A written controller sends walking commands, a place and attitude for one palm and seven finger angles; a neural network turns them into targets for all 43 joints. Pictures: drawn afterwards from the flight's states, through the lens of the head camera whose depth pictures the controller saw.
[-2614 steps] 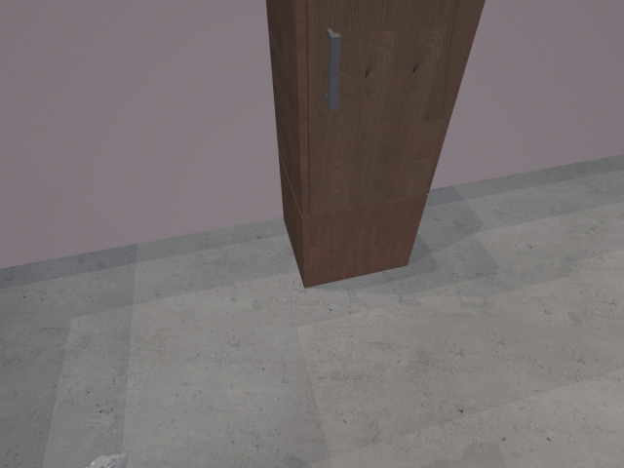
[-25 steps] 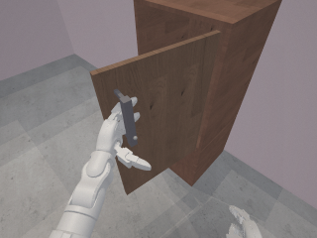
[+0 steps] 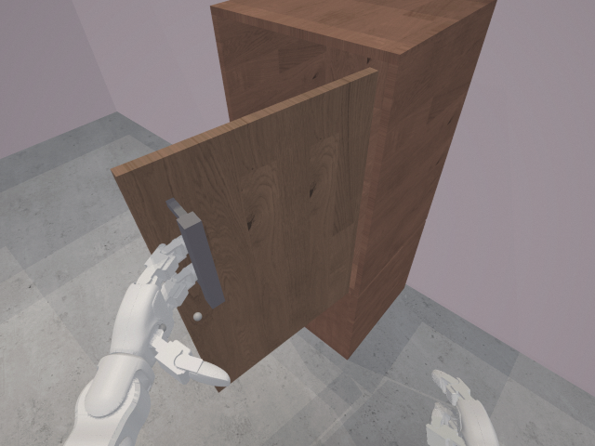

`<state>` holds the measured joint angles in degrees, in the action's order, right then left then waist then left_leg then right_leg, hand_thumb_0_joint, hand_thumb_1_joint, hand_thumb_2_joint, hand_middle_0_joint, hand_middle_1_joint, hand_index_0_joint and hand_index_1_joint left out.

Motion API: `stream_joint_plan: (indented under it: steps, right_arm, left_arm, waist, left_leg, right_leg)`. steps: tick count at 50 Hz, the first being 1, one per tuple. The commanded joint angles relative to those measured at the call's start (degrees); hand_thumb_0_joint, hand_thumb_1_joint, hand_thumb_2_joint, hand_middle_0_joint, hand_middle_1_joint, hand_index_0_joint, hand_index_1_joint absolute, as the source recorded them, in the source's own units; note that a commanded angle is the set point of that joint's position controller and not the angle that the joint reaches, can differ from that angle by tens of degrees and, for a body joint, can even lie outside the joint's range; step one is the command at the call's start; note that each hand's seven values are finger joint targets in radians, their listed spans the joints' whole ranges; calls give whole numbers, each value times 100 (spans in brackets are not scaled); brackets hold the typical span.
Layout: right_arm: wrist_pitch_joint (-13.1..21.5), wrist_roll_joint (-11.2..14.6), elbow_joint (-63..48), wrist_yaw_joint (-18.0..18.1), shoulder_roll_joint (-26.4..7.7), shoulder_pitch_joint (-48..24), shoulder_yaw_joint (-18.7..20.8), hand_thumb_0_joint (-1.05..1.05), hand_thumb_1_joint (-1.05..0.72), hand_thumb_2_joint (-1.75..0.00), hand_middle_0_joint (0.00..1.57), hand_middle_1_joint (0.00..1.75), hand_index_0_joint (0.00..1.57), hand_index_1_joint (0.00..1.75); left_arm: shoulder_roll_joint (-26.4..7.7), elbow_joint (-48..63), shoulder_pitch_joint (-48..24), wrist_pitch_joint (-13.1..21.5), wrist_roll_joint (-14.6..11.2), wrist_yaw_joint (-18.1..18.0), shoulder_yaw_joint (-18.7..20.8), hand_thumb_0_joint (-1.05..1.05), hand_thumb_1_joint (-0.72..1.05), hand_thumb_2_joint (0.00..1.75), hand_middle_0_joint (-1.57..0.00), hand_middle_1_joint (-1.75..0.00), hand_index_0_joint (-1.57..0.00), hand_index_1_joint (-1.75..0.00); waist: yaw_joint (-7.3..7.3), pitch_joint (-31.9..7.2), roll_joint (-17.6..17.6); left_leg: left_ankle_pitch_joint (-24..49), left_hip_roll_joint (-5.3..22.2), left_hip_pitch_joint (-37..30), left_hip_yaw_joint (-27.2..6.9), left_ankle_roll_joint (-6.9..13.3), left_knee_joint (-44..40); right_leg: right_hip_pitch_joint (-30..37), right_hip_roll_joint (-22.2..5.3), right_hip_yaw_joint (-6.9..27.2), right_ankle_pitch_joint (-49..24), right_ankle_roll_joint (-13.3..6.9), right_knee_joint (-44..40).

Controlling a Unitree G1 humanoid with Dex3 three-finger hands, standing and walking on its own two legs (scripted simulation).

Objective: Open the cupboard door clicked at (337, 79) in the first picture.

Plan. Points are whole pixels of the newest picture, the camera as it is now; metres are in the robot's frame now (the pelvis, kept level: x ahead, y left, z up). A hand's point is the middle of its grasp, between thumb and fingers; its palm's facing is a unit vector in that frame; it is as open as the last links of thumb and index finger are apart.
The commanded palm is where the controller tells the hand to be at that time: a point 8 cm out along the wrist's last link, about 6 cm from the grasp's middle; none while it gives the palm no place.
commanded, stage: slide the hand sideways off the handle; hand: left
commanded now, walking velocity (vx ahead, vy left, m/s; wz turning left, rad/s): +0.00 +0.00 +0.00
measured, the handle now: (195, 255) +0.32 +0.15 +0.12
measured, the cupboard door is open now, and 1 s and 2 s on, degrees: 81 81 81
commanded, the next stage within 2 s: draw the hand back to the body in 0.36 s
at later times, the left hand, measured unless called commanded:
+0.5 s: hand (142, 360) +0.19 +0.18 +0.11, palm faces +0.01 -1.00 -0.04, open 16.4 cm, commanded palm +0.16 +0.24 +0.12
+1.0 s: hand (83, 366) +0.17 +0.23 +0.13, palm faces +0.07 -0.99 -0.11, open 16.1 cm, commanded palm +0.13 +0.28 +0.14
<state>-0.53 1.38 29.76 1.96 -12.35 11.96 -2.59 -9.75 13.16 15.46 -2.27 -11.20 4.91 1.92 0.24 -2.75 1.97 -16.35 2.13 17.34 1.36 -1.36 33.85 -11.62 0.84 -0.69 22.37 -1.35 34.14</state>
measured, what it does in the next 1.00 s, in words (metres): stands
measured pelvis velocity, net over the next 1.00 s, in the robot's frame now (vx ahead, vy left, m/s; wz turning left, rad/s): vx -0.03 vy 0.02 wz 0.05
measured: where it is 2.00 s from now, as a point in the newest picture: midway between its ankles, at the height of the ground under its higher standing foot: outside the picture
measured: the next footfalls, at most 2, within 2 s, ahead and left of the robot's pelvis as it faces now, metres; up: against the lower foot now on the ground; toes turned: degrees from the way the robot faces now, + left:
none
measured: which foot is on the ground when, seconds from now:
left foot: down 0.00-1.00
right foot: down 0.00-1.00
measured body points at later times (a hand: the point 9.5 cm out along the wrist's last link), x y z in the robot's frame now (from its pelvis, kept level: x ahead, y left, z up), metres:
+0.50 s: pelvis -0.01 -0.01 -0.01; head -0.02 -0.04 +0.44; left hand +0.18 +0.23 +0.12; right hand +0.19 -0.23 -0.08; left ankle +0.02 +0.14 -0.73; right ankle -0.05 -0.10 -0.73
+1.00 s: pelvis -0.03 +0.02 +0.00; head -0.05 +0.01 +0.45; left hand +0.16 +0.28 +0.14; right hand +0.17 -0.19 -0.06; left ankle +0.02 +0.14 -0.73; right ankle -0.05 -0.10 -0.73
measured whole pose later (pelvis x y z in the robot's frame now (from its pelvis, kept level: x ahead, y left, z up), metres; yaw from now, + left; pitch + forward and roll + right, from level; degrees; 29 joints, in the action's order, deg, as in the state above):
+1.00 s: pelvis -0.03 +0.02 +0.00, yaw +3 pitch -2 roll -1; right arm 13.7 2.6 34.1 5.7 -13.4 12.9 -3.9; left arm -16.9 18.0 20.6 -0.7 -16.8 14.0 13.3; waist 2.6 -1.5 2.9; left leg -14.6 0.8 19.0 -1.0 0.1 35.6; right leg -11.1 -0.2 -3.1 20.4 0.0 33.6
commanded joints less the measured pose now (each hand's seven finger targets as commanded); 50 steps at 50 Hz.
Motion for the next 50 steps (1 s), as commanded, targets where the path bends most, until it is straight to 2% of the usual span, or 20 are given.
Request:
stream_joint_plan:
  steps: [1, 3, 8, 9, 13, 17, 18, 21, 24, 26, 27, 33, 35, 38, 43, 45, 46, 48, 49, 50]
  right_arm:
    - [421, 12, -1030, 98, -546, -619, 270, 0, -90, -90, 20, 30, 20, 30]
    - [526, 12, -1010, 128, -560, -558, 294, 0, -90, -90, 20, 30, 20, 30]
    - [720, 45, -900, 226, -625, -463, 298, 0, -90, -90, 20, 30, 20, 30]
    - [747, 55, -857, 242, -649, -450, 285, 0, -90, -90, 20, 30, 20, 30]
    - [910, 85, -823, 305, -688, -483, 296, 0, -90, -90, 20, 30, 20, 30]
    - [1102, 106, -835, 322, -707, -517, 281, 0, -90, -90, 20, 30, 20, 30]
    - [1150, 111, -820, 325, -717, -513, 292, 0, -90, -90, 20, 30, 20, 30]
    - [1268, 110, -790, 330, -734, -531, 279, 0, -90, -90, 20, 30, 20, 30]
    - [1356, 110, -768, 326, -708, -542, 275, 0, -90, -90, 20, 30, 20, 30]
    - [1400, 109, -741, 328, -708, -584, 276, 0, -90, -90, 20, 30, 20, 30]
    - [1418, 119, -772, 331, -690, -607, 265, 0, -90, -90, 20, 30, 20, 30]
    - [1551, 158, -706, 382, -716, -653, 233, 0, -90, -90, 20, 30, 20, 30]
    - [1603, 170, -714, 391, -725, -661, 215, 0, -90, -90, 20, 30, 20, 30]
    - [1688, 179, -682, 402, -746, -679, 194, 0, -90, -90, 20, 30, 20, 30]
    - [1770, 172, -630, 423, -767, -682, 182, 0, -90, -90, 20, 30, 20, 30]
    - [1804, 168, -617, 424, -758, -686, 176, 0, -90, -90, 20, 30, 20, 30]
    - [1805, 160, -576, 417, -772, -696, 183, 0, -90, -90, 20, 30, 20, 30]
    - [1794, 180, -594, 419, -766, -705, 165, 0, -90, -90, 20, 30, 20, 30]
    - [1717, 35, -560, 502, -629, -954, 105, 0, -90, -90, 20, 30, 20, 30]
    - [1666, -31, -479, 541, -588, -858, 98, 0, -90, -90, 20, 30, 20, 30]
  left_arm:
    - [-683, 1703, -352, 636, -123, 67, 686, 0, -50, 30, -15, -30, -15, -30]
    - [-706, 1835, -200, 821, -218, 238, 717, 0, -50, 30, -15, -30, -15, -30]
    - [-978, 1600, 103, 1076, -510, 737, 1060, 0, -50, 30, -15, -30, -15, -30]
    - [-1017, 1430, 90, 1079, -569, 831, 1118, 0, -50, 30, -15, -30, -15, -30]
    - [-1163, 1272, 109, 1112, -748, 1127, 1310, 0, -50, 30, -15, -30, -15, -30]
    - [-1119, 1239, -5, 1149, -872, 1278, 1278, 0, -50, 30, -15, -30, -15, -30]
    - [-1248, 1205, 96, 1154, -898, 1276, 1440, 0, -50, 30, -15, -30, -15, -30]
    - [-1168, 1145, -51, 1179, -874, 1254, 1291, 0, -50, 30, -15, -30, -15, -30]
    - [-1264, 1193, 73, 1208, -845, 1184, 1453, 0, -50, 30, -15, -30, -15, -30]
    - [-1445, 1292, 35, 1206, -815, 1108, 1597, 0, -50, 30, -15, -30, -15, -30]
    - [-1331, 1334, 56, 1190, -822, 1114, 1509, 0, -50, 30, -15, -30, -15, -30]
    - [-1387, 1270, -86, 986, -884, 1098, 1585, 0, -50, 30, -15, -30, -15, -30]
    - [-1329, 1420, -193, 913, -882, 1126, 1488, 0, -50, 30, -15, -30, -15, -30]
    - [-1314, 1496, -257, 798, -859, 1111, 1410, 0, -50, 30, -15, -30, -15, -30]
    - [-1477, 1665, -326, 639, -813, 1042, 1595, 0, -50, 30, -15, -30, -15, -30]
    - [-1507, 1704, -251, 585, -836, 1048, 1695, 0, -43, 33, -15, -30, -15, -30]
    - [-1617, 1608, -126, 542, -823, 1038, 1822, 0, -40, 34, -15, -30, -15, -30]
    - [-1517, 1745, -217, 464, -846, 1089, 1726, 0, -32, 37, -16, -30, -16, -30]
    - [-2016, 2212, -623, 744, 35, 108, 1768, 0, -29, 39, -16, -30, -16, -30]
    - [-1584, 1774, -95, 748, 135, -308, 1618, 0, -26, 40, -16, -30, -16, -30]
  waist:
    - [73, -762, -279]
    - [67, -862, -156]
    - [57, -866, -298]
    - [22, -721, -363]
    - [64, -736, -320]
    - [67, -671, -442]
    - [115, -692, -379]
    - [69, -531, -466]
    - [180, -585, -192]
    - [197, -584, -237]
    - [201, -597, -163]
    - [206, -320, -82]
    - [201, -339, 108]
    - [177, -243, 82]
    - [222, -327, 153]
    - [255, -366, 130]
    - [279, -415, -32]
    - [243, -364, 218]
    - [339, 133, 151]
    - [247, 415, 46]
  left_leg:
    - [1606, -253, -734, 19, 282, 25]
    - [1655, -275, -757, -12, 284, 111]
    - [1501, -334, -525, -74, 280, 280]
    - [1409, -341, -426, -89, 274, 298]
    - [1265, -350, -347, -124, 271, 340]
    - [1119, -349, -280, -181, 286, 319]
    - [1101, -342, -267, -191, 277, 326]
    - [948, -327, -209, -218, 285, 321]
    - [853, -326, -220, -221, 267, 214]
    - [807, -308, -213, -220, 275, 204]
    - [747, -312, -230, -206, 275, 167]
    - [363, -278, -232, -264, 270, -31]
    - [336, -276, -335, -281, 270, -112]
    - [197, -259, -368, -333, 268, -216]
    - [103, -245, -498, -399, 250, -401]
    - [203, -248, -555, -416, 251, -442]
    - [303, -235, -550, -409, 256, -426]
    - [280, -246, -610, -390, 246, -471]
    - [32, -241, -583, -349, 237, -667]
    - [-150, -223, -613, -333, 202, -739]
  right_leg:
    - [-284, 32, -166, -3109, 192, -355]
    - [-340, -5, -138, -3339, 226, -273]
    - [-376, -106, -23, -3625, 334, -212]
    - [-436, -118, -2, -3556, 349, -240]
    - [-465, -170, 84, -3383, 379, -267]
    - [-561, -170, 76, -3003, 376, -307]
    - [-565, -168, 101, -2946, 367, -313]
    - [-705, -153, 104, -2539, 353, -370]
    - [-699, -118, 36, -2099, 259, -383]
    - [-675, -103, 45, -1876, 231, -423]
    - [-699, -107, 47, -1738, 226, -452]
    - [-845, -30, -51, -882, 166, -645]
    - [-864, 2, -134, -826, 147, -644]
    - [-892, 33, -204, -634, 138, -688]
    - [-812, 69, -308, -496, 109, -725]
    - [-742, 81, -336, -610, 102, -734]
    - [-640, 93, -339, -699, 96, -745]
    - [-687, 86, -356, -707, 105, -774]
    - [-703, 10, -89, -448, 73, -1233]
    - [-795, -42, -116, -209, 62, -1390]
